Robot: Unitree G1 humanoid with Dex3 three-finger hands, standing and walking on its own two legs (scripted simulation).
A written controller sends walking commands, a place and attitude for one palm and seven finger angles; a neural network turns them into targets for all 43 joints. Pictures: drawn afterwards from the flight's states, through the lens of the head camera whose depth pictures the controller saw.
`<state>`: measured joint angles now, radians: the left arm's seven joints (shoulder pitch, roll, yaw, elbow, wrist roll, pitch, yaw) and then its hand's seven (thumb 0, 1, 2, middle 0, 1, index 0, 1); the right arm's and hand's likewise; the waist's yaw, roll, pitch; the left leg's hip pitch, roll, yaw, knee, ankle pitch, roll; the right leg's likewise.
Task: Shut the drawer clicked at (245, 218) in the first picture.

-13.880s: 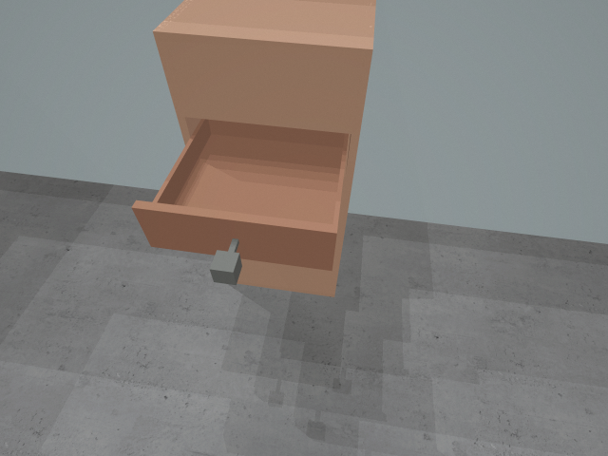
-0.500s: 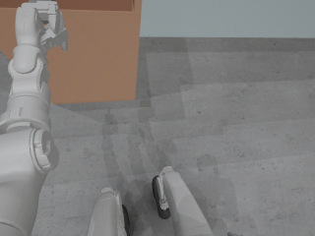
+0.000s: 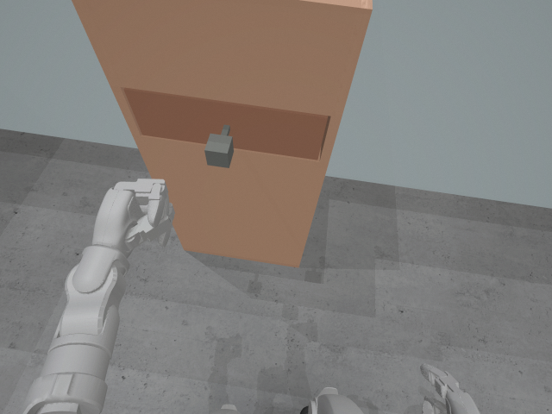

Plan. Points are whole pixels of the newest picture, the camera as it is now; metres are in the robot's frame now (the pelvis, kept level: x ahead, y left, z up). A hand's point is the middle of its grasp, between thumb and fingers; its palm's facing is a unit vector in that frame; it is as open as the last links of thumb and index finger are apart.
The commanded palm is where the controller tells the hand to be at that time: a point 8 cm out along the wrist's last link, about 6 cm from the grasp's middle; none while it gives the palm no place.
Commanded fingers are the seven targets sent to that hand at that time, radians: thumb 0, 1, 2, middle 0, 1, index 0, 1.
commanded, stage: draw the hand back to the body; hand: left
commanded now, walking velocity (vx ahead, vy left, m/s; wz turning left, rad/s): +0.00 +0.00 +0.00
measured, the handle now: (222, 142) +0.59 +0.12 -0.04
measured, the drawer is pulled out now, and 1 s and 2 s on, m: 0.00 0.00 0.00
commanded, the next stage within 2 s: step back with the hand held close in 0.96 s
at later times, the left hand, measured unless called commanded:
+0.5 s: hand (66, 273) +0.25 +0.21 +0.15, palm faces +0.24 -0.92 -0.31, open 3.2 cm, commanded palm +0.21 +0.26 +0.17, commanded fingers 0.00 0.90 0.90 -1.40 -1.60 -1.40 -1.60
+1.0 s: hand out of the picture +0.17 +0.24 +0.21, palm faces +0.41 -0.83 -0.38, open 3.2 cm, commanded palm +0.12 +0.27 +0.23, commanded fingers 0.00 0.90 0.90 -1.40 -1.60 -1.40 -1.60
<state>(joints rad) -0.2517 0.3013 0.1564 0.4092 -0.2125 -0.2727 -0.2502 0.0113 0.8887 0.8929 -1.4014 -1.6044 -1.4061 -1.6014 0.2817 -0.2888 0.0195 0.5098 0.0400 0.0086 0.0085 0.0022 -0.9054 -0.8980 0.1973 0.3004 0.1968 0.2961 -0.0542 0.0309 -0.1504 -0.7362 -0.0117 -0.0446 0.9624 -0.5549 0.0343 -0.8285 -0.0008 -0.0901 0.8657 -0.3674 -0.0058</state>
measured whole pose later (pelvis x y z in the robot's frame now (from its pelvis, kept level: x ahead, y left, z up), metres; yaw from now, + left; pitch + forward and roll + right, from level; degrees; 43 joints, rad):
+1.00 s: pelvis -0.01 +0.00 +0.05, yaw -1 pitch -5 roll -1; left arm 0.50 0.32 0.28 -0.45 -0.04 -0.09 0.10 0.01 0.89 0.90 -1.41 -1.60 -1.41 -1.60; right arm 0.22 -0.23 0.04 0.62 0.00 -0.13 -0.08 0.01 -0.90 -0.90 0.20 0.30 0.20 0.30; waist 0.08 0.06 0.01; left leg -0.03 -0.02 -0.01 0.46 -0.34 0.03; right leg -0.16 0.00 -0.05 0.44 -0.19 -0.01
